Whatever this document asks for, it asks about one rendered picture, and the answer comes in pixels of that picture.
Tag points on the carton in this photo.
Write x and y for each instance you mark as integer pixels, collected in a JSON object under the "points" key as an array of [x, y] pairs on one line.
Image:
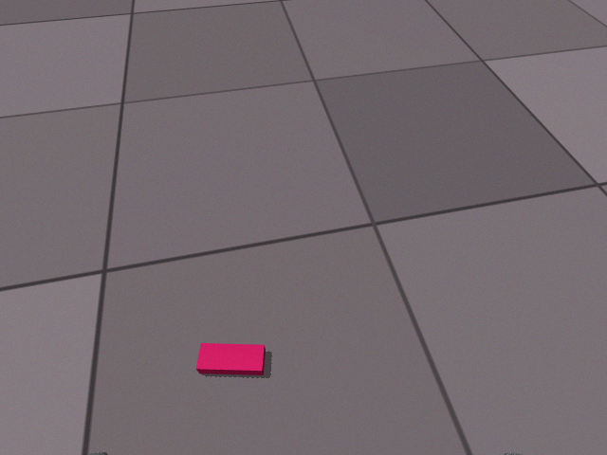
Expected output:
{"points": [[217, 358]]}

